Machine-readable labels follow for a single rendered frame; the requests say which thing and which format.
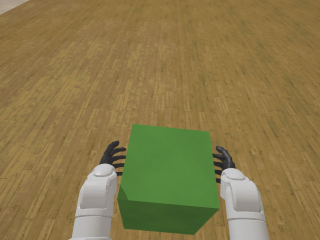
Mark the left robot forearm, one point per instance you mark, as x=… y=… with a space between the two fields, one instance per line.
x=95 y=205

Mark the right robot forearm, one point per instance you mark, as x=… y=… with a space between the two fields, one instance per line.
x=244 y=207

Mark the carton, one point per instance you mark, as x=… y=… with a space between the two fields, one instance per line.
x=168 y=182

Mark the left robot hand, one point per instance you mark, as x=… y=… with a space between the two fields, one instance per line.
x=108 y=157

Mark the right robot hand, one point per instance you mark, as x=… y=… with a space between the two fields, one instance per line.
x=226 y=163

